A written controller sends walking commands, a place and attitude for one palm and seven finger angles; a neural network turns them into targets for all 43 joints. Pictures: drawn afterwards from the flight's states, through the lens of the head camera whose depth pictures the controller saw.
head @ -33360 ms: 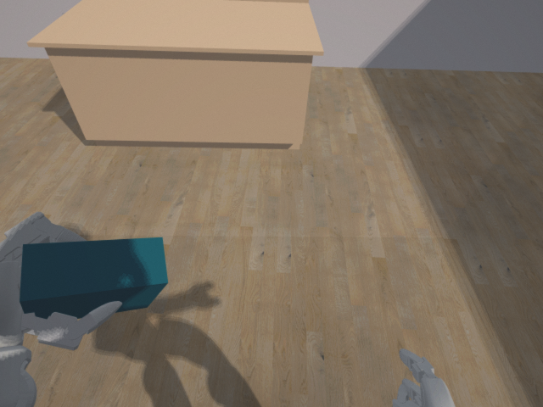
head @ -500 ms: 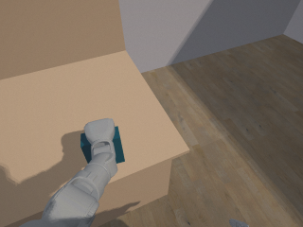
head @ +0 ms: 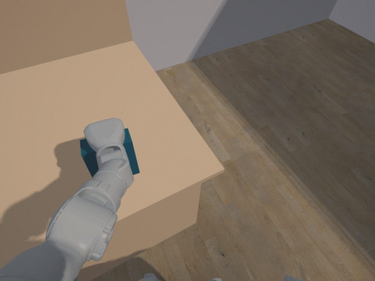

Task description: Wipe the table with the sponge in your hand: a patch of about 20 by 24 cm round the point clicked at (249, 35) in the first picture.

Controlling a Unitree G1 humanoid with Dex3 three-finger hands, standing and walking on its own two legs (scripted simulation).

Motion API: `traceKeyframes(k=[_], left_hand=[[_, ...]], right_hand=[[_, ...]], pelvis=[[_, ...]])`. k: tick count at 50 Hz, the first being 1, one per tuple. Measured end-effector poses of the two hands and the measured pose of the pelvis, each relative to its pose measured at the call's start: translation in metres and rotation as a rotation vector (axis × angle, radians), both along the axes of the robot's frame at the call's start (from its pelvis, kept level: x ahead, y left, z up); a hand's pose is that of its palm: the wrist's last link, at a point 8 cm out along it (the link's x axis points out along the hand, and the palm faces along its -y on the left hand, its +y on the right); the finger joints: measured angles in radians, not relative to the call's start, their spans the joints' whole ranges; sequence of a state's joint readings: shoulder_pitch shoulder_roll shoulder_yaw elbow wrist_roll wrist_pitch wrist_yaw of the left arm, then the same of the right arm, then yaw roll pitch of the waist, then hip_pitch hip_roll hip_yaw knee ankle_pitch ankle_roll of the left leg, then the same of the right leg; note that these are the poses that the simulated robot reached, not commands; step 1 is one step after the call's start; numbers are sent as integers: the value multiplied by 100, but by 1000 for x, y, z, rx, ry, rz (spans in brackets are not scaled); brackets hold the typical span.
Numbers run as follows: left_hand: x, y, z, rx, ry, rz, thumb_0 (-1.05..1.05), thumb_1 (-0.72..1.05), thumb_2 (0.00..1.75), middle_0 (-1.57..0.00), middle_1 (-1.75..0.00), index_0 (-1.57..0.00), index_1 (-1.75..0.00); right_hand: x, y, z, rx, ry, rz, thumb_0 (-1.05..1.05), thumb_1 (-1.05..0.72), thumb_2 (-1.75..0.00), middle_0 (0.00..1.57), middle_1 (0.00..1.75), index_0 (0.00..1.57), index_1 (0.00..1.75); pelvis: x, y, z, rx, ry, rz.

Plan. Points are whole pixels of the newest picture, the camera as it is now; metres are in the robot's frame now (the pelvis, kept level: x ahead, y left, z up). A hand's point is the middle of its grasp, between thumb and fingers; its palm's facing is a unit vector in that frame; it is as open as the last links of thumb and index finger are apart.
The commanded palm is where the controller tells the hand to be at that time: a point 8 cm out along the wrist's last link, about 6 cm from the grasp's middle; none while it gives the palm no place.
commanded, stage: wipe forward along the third lane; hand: left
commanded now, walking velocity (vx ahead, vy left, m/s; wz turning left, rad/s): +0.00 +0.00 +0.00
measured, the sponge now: (114, 163) +0.42 +0.19 -0.05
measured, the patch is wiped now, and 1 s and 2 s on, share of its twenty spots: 0.85 1.00 1.00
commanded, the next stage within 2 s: wipe back along the third lane in 0.84 s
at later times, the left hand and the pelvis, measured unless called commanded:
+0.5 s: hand (104, 133) +0.48 +0.21 +0.00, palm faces -0.10 +0.00 -0.99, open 9.4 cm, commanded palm +0.47 +0.21 +0.03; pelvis +0.00 +0.03 -0.01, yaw -1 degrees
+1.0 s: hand (97, 120) +0.53 +0.24 +0.00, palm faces -0.10 -0.01 -0.99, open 9.4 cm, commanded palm +0.50 +0.21 +0.03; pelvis +0.01 +0.05 -0.02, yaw -3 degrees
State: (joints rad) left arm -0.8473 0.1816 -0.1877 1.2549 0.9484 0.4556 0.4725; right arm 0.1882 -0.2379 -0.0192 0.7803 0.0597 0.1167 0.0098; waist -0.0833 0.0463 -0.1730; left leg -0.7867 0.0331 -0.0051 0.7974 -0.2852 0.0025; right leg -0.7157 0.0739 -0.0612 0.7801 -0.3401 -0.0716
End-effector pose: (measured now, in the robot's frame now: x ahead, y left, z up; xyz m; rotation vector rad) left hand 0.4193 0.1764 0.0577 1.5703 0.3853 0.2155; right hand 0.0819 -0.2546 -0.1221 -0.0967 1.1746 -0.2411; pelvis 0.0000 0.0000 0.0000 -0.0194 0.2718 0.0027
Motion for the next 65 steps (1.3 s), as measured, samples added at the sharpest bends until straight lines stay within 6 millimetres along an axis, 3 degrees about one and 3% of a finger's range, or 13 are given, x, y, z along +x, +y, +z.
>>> traceKeyframes(k=[14,47,57,65], left_hand=[[23,11,0,-6,-8,6,1,-55,118,-84,-136,-86,-138],[90,51,0,-17,0,33,0,-54,117,-84,-137,-85,-139],[88,50,-2,13,-42,-4,0,-53,117,-81,-139,-83,-141],[80,47,1,16,-49,-4,-1,-47,113,-78,-140,-79,-143]], right_hand=[[-34,8,-3,-13,53,-35,0,-91,-90,20,30,20,30],[-72,39,-4,-46,169,-77,0,-91,-90,20,30,20,30],[-67,49,-4,-14,192,-78,0,-91,-90,20,30,20,30],[-34,54,-1,21,162,-49,0,-91,-90,20,30,20,30]], pelvis=[[-2,13,-6,-15,43,-12],[7,46,-21,-55,147,-26],[13,50,-18,-56,142,-29],[25,51,-8,-48,118,-23]])
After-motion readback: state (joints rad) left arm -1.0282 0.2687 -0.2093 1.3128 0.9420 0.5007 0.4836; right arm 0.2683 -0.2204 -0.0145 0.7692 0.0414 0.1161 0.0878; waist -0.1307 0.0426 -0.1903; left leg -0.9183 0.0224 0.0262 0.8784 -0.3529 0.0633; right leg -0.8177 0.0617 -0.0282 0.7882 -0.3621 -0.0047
